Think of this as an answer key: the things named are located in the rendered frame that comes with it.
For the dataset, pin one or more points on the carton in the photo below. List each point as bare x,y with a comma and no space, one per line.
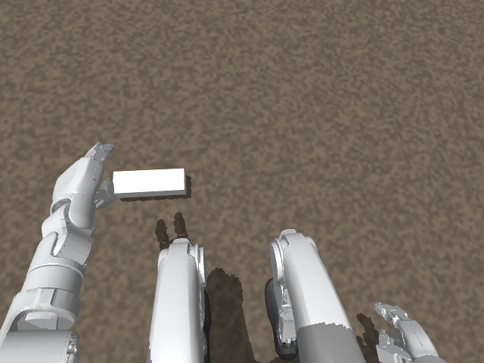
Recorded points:
148,183

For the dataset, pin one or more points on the right robot foot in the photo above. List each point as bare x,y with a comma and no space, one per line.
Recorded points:
285,351

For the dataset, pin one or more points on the right robot hand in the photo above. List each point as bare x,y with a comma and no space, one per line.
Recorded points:
411,343

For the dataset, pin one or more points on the left robot hand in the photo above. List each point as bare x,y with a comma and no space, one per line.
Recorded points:
84,177

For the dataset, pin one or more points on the left robot arm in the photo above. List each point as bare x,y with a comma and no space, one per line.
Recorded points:
35,329

